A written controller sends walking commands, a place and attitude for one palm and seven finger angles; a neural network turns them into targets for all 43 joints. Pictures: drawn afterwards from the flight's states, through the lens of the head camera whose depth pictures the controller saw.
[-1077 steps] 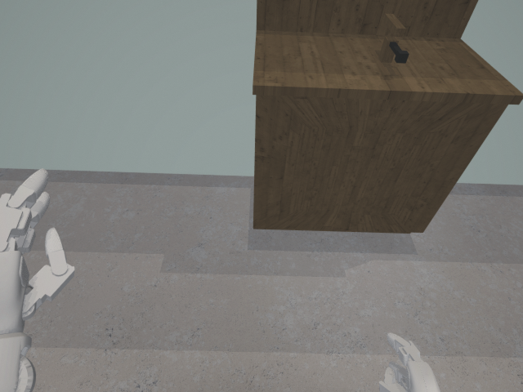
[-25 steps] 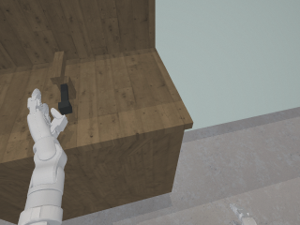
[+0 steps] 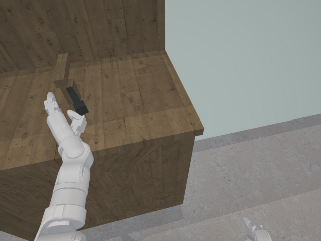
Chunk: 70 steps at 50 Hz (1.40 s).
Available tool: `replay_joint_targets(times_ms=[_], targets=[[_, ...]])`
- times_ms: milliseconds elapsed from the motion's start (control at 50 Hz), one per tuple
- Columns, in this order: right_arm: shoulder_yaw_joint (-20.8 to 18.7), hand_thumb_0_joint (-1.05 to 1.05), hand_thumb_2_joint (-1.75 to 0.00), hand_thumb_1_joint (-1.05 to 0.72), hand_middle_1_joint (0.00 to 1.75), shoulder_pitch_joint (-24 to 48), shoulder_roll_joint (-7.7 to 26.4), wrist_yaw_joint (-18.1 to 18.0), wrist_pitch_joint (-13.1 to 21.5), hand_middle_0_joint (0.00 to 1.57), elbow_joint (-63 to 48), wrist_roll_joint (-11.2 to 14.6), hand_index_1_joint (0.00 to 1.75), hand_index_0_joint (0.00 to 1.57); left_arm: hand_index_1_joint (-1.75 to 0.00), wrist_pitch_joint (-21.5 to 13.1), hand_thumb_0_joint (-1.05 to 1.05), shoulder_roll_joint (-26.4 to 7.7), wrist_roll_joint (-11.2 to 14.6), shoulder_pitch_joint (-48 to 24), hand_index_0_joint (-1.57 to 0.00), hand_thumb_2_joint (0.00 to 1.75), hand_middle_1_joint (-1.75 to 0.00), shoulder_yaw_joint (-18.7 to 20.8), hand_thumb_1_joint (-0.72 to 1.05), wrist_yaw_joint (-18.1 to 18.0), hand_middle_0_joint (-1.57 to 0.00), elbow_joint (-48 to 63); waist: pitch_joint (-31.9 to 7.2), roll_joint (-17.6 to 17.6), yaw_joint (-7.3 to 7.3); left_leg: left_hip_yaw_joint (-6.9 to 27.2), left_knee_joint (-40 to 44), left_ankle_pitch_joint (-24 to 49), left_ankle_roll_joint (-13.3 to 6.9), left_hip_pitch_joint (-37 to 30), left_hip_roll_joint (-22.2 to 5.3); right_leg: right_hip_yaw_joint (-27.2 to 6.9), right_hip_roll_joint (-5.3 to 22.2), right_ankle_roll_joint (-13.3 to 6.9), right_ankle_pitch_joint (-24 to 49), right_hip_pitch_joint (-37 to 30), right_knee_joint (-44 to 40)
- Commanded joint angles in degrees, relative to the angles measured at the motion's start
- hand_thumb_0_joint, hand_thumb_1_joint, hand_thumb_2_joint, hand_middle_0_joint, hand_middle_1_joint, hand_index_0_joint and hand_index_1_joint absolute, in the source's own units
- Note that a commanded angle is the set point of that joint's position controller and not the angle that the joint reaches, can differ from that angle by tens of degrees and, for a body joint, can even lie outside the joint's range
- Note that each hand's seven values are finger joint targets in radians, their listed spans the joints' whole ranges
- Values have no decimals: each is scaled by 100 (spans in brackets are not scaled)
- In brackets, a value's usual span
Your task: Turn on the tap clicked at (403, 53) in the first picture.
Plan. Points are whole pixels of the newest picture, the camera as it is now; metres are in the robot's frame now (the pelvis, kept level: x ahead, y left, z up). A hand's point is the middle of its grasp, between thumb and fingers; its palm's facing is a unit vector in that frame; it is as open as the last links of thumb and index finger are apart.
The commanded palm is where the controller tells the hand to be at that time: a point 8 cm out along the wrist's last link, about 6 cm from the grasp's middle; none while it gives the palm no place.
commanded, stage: push the lever round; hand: left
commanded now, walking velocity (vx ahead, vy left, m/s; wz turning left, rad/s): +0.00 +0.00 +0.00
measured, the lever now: (80, 108) +0.42 +0.25 +0.11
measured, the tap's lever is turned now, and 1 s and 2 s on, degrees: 21 50 75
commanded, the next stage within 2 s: lift the hand up off the lever in 1.74 s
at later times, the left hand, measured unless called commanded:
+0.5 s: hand (94, 114) +0.40 +0.20 +0.11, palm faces +0.73 -0.68 -0.07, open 7.6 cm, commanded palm +0.36 +0.22 +0.11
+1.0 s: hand (106, 106) +0.43 +0.18 +0.11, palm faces +0.78 -0.61 -0.11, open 7.7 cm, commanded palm +0.39 +0.20 +0.11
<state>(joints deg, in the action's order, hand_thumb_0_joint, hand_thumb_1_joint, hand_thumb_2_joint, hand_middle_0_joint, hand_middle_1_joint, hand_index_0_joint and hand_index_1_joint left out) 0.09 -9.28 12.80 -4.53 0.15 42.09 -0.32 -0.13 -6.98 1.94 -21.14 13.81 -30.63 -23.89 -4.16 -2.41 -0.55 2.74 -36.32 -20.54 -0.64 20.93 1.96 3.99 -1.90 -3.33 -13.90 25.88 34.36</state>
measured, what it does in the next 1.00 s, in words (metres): stands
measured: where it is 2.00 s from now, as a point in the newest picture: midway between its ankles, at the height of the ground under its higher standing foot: outside the picture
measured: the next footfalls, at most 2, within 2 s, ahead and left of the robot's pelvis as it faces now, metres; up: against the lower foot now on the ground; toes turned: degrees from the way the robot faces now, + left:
none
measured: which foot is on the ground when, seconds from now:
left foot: down 0.00-1.00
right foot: down 0.00-1.00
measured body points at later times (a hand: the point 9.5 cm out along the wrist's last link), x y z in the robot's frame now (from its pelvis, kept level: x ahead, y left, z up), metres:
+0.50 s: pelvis +0.00 +0.00 +0.00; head +0.02 -0.02 +0.45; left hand +0.36 +0.23 +0.11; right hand +0.14 -0.25 -0.12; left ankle -0.02 +0.11 -0.72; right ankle +0.04 -0.08 -0.73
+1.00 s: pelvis +0.01 -0.01 -0.01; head +0.03 -0.02 +0.44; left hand +0.39 +0.21 +0.11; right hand +0.13 -0.25 -0.14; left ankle -0.02 +0.11 -0.72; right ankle +0.04 -0.08 -0.72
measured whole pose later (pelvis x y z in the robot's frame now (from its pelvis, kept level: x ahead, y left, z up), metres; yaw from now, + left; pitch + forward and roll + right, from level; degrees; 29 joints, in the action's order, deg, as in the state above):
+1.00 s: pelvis +0.01 -0.01 -0.01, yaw +0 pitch +9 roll +0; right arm -2.2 -9.9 11.6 -0.8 -2.4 44.4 -4.2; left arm 2.6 -0.6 -4.5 -36.6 16.2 -49.7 -37.3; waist -6.4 -2.1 1.3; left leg 3.0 -38.7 -21.7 0.1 25.6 1.6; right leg 4.4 -2.2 -4.1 -15.3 30.8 37.1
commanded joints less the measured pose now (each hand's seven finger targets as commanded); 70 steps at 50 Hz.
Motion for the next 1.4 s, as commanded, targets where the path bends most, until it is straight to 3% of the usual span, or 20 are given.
replay_joint_targets(times_ms=[0,40,120,240,320,440,480,660,740,800,840,900,940,1000,1040,1120,1240,1280,1340,1380], targets=[[-209,0,-90,-90,30,407,654,-59,196,20,-759,-55,30,20,-15,-411,0,-838,-224,-2501,-15,90,-15,-76,90,-179,-15,1212,-1581,262,155,-105,446,1119,28,230,-74,-411,303,183,741,-1450,-449],[-249,0,-90,-90,30,378,685,-66,169,20,-718,-79,30,20,-15,-386,0,-1069,-239,-2271,-15,90,-15,261,90,-286,-15,1013,-1571,353,77,-102,433,1138,17,303,-70,-411,288,187,768,-1501,-457],[-241,0,-90,-90,30,415,645,-40,156,20,-734,-64,30,20,-15,-376,0,-716,-305,-2618,-15,90,-15,-136,90,-390,-15,963,-1459,407,195,-130,423,997,-7,349,-76,-440,323,201,635,-1406,-504],[-296,0,-90,-90,30,390,645,-25,127,20,-683,-112,30,20,-15,-376,0,-860,-386,-2660,-15,90,-15,149,90,-677,-15,924,-1645,335,109,-130,427,1082,12,347,-65,-443,320,187,692,-1535,-480],[-310,0,-90,-90,30,389,609,38,152,20,-701,-150,30,20,-15,-363,0,-476,-447,-2730,-15,90,-15,-175,90,-813,-15,992,-1687,268,148,-161,392,1269,35,244,-79,-391,308,171,876,-1470,-420],[-326,0,-90,-90,30,420,634,34,125,20,-581,-190,30,20,-15,-310,0,-528,-519,-3065,-15,90,-15,-48,90,-1065,-15,692,-1548,364,198,-107,432,939,32,317,-81,-357,298,173,350,-1294,-509],[-319,0,-90,-90,30,431,595,63,125,20,-599,-198,30,20,-15,-304,0,-275,-542,-3258,-15,90,-15,-283,90,-1124,-15,707,-1629,326,241,-128,405,1009,44,269,-91,-360,313,168,421,-1262,-481],[-359,0,-90,-90,30,333,555,186,42,20,-518,-309,30,20,-15,-155,0,1,-673,-3499,-15,90,-15,-285,90,-1493,-15,266,-1820,365,238,-134,293,1418,147,262,-103,-235,288,146,792,-1198,-289],[-384,0,-90,-90,30,302,570,198,-24,20,-478,-344,30,20,-15,-87,0,-324,-718,-3552,-15,90,-15,134,90,-1663,-15,81,-1917,501,150,-150,267,1352,108,462,-81,-292,306,165,854,-1386,-298],[-360,0,-90,-90,30,307,532,247,-55,20,-466,-338,30,20,-15,-49,0,-38,-786,-3959,-15,90,-15,-152,90,-1720,-15,-76,-1749,433,286,-169,241,1227,85,498,-94,-300,326,174,704,-1196,-327],[-400,0,-90,-90,30,231,561,242,-51,20,-422,-389,30,20,-15,-79,0,-329,-815,-3923,-15,90,-15,215,90,-1841,-15,-118,-1940,487,220,-159,189,1307,75,516,-75,-286,287,168,801,-1277,-271],[-387,0,-90,-90,30,186,514,308,-74,20,-444,-405,30,20,-15,-62,0,-23,-866,-4114,-15,90,-15,-67,90,-1894,-15,-104,-2024,383,303,-194,108,1585,108,492,-83,-267,309,165,1220,-1273,-138],[-430,0,-90,-90,30,154,557,313,-96,20,-419,-424,30,20,-15,-22,0,-212,-898,-3985,-15,90,-15,160,90,-1959,-15,-186,-2100,356,240,-171,83,1616,132,539,-80,-248,281,149,1209,-1285,-96],[-419,0,-90,-90,30,149,532,359,-72,20,-414,-423,30,20,-15,14,0,83,-890,-4310,-15,90,-15,-88,90,-2015,-15,-273,-2012,430,351,-189,73,1457,99,583,-79,-258,298,178,1072,-1151,-128],[-444,0,-90,-90,30,85,567,356,-63,20,-347,-452,30,20,-15,26,0,-144,-897,-4287,-15,90,-15,191,90,-2096,-15,-363,-2073,478,302,-179,58,1432,95,628,-61,-255,282,184,1058,-1197,-128],[-447,0,-90,-90,30,23,532,415,-61,20,-345,-462,30,20,-15,68,0,5,-957,-4411,-15,90,-15,90,90,-2167,-15,-358,-2254,441,337,-222,5,1588,101,643,-66,-264,313,200,1375,-1275,-47],[-487,0,-90,-90,30,-37,581,430,-18,20,-252,-500,30,20,-15,50,0,-278,-1043,-4569,-15,90,-15,355,90,-2265,-15,-530,-2187,418,349,-208,-12,1342,73,758,-55,-280,277,193,1003,-1144,-95],[-469,0,-90,-90,30,-84,552,452,6,20,-261,-503,30,20,-15,26,0,-29,-1056,-4778,-15,90,-15,97,90,-2246,-15,-511,-2234,483,434,-213,-34,1379,66,757,-57,-266,283,203,1103,-1097,-38],[-480,0,-90,-90,30,-96,588,424,13,20,-210,-502,30,20,-15,-1,0,-431,-1065,-4781,-15,90,-15,475,90,-2267,-15,-714,-2149,502,383,-207,-25,1097,33,950,-34,-340,297,220,806,-1116,-124],[-459,0,-90,-90,30,-80,562,436,33,20,-191,-497,30,20,-15,-30,0,-205,-1084,-5078,-15,90,-15,221,90,-2247,-15,-833,-2041,488,521,-228,-40,939,5,941,-48,-354,312,239,596,-933,-172]])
